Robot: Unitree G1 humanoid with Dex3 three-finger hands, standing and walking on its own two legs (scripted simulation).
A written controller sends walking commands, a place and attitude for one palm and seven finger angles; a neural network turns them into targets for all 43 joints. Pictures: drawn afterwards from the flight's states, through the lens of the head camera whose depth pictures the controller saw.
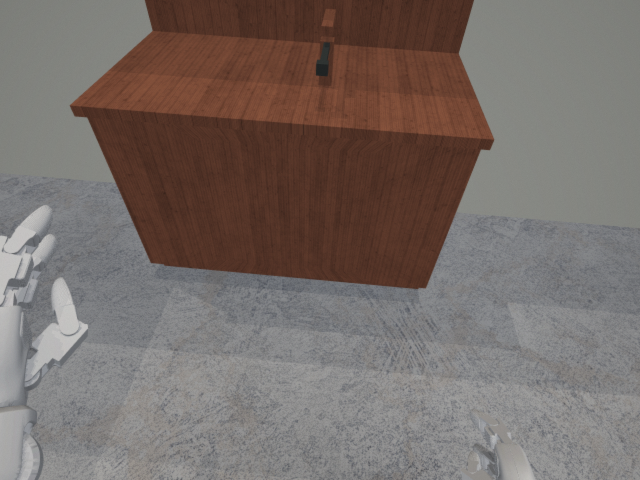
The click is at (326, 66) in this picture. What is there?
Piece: tap's lever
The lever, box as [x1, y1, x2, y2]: [316, 60, 328, 75]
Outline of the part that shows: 317,60 316,75 327,75 328,61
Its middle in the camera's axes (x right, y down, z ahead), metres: +0.00 -0.41 +0.92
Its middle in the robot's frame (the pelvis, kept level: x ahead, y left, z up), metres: +0.97 +0.06 +0.09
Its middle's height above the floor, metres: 0.86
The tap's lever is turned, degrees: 0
